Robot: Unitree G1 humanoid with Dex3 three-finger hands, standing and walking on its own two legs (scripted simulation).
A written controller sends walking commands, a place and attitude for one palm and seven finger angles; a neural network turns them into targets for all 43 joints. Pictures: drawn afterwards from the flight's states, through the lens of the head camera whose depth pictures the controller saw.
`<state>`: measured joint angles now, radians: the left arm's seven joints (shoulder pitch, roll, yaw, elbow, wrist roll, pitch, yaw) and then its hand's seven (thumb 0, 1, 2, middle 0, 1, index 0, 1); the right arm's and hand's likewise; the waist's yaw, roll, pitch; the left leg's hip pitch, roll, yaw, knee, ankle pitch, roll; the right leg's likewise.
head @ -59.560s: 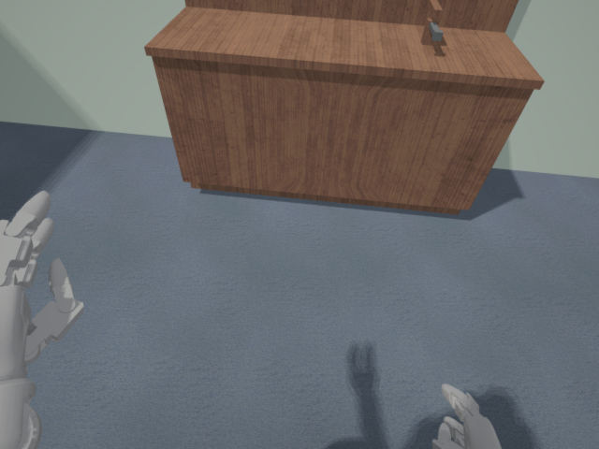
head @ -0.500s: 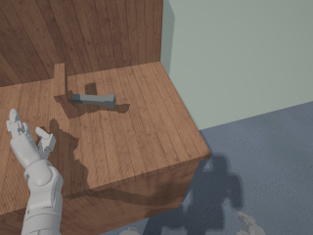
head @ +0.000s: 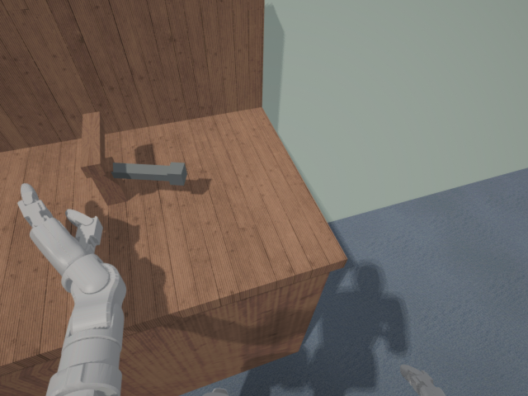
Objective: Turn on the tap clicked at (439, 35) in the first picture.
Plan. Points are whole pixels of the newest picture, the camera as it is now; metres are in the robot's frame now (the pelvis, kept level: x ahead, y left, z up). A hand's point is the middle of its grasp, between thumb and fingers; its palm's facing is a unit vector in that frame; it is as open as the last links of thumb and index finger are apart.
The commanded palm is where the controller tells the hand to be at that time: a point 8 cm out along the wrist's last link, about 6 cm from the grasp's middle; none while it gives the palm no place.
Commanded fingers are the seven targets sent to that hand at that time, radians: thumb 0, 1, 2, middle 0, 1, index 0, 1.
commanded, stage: push the lever round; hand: left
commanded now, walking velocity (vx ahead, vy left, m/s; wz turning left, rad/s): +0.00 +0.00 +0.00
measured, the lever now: (177, 173) +0.46 +0.17 +0.07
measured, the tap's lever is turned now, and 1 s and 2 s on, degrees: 68 68 68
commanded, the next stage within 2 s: lift the hand up off the lever in 1.30 s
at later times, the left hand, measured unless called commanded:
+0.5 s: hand (124, 202) +0.39 +0.25 +0.07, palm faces +0.81 -0.58 -0.06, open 7.8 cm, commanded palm +0.34 +0.26 +0.07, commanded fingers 0.00 0.90 0.90 -0.15 -0.15 -0.15 -0.15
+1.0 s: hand (132, 190) +0.42 +0.24 +0.06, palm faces +0.85 -0.52 -0.08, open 7.8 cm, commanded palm +0.37 +0.25 +0.07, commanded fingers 0.00 0.90 0.90 -0.15 -0.15 -0.15 -0.15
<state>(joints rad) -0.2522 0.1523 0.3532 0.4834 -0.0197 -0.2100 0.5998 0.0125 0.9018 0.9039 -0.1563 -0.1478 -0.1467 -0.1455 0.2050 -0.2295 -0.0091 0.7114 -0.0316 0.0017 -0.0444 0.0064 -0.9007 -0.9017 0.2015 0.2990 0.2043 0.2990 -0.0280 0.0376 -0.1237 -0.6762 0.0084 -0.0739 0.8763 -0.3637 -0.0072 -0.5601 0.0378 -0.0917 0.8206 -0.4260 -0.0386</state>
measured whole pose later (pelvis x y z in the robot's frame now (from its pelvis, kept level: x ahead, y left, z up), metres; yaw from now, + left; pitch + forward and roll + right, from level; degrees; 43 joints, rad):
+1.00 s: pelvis +0.01 -0.01 +0.00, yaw +0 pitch +13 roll -2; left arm -0.57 0.12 0.44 0.80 0.08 -0.20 0.82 0.01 0.90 0.90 -0.16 -0.15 -0.15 -0.15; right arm 0.25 -0.22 -0.04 0.77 -0.08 0.03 0.02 0.00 -0.90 -0.90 0.20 0.30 0.20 0.30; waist -0.07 0.04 -0.15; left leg -0.73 0.01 -0.08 0.87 -0.36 -0.02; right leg -0.62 0.04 -0.10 0.83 -0.43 -0.05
